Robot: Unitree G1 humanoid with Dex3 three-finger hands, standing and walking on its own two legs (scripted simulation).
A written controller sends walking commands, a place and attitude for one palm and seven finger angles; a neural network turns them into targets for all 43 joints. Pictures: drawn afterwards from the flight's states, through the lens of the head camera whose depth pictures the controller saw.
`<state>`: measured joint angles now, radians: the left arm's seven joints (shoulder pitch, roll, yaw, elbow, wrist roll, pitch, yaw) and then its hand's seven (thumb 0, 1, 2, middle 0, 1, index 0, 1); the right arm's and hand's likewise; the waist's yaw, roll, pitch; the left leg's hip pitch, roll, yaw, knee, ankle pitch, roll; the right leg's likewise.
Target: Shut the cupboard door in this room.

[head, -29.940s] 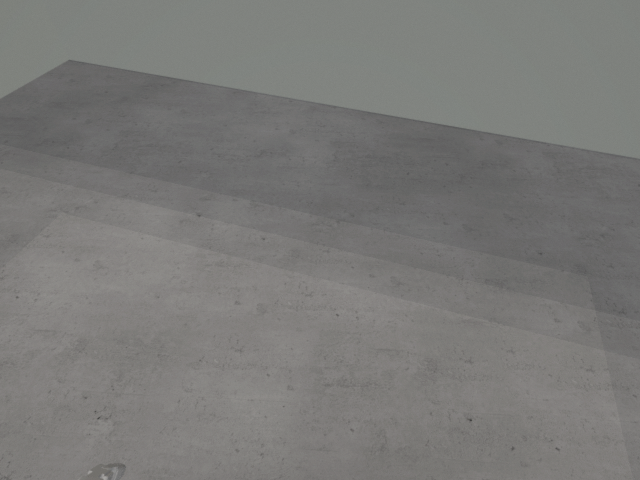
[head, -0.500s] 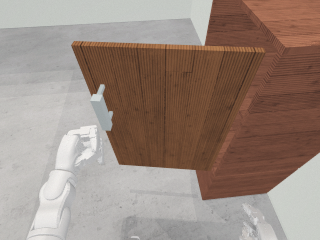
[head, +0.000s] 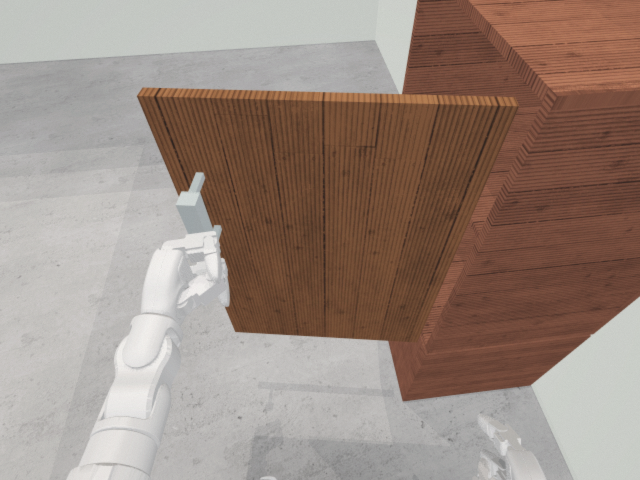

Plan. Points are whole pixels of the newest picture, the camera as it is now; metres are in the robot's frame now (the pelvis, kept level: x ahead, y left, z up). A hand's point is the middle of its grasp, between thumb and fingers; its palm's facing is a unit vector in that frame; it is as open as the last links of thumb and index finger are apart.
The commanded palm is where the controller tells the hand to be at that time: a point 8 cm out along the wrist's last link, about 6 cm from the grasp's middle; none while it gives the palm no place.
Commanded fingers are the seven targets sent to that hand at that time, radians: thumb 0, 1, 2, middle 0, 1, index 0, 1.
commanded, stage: bring the fist close to the handle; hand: left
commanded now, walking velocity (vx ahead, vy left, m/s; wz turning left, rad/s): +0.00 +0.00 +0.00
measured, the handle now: (204, 218) +0.44 +0.18 +0.07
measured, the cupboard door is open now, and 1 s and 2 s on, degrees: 80 71 60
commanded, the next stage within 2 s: push the door shut along its arc in 0.22 s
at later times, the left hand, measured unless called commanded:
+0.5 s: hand (223, 279) +0.34 +0.13 +0.08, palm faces -0.08 -1.00 -0.05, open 3.1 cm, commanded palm +0.33 +0.19 +0.08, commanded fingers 0.00 0.90 0.90 -1.30 -1.50 -1.30 -1.50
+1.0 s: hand (237, 232) +0.41 +0.13 +0.08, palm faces -0.22 -0.98 -0.03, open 3.1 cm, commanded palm +0.40 +0.18 +0.08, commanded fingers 0.00 0.90 0.90 -1.30 -1.50 -1.30 -1.50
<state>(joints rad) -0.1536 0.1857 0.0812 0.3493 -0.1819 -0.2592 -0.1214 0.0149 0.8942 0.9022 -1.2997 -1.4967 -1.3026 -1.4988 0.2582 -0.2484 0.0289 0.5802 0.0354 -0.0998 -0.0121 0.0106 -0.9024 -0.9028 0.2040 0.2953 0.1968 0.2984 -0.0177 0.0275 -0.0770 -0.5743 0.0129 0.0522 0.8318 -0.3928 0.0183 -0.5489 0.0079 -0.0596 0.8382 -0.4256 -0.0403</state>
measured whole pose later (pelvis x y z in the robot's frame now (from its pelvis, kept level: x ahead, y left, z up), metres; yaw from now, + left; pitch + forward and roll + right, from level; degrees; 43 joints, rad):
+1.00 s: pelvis -0.01 +0.01 -0.01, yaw +0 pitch +12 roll +0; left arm -0.63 0.29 0.14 0.88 -0.20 -0.34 -0.30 0.02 0.90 0.90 -1.30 -1.50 -1.30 -1.50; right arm 0.32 -0.28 0.01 0.65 0.05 -0.07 -0.02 0.01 -0.90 -0.90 0.20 0.30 0.20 0.30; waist -0.07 0.03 -0.08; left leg -0.70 0.01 0.05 0.88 -0.39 0.03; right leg -0.67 0.01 -0.06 0.88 -0.42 -0.03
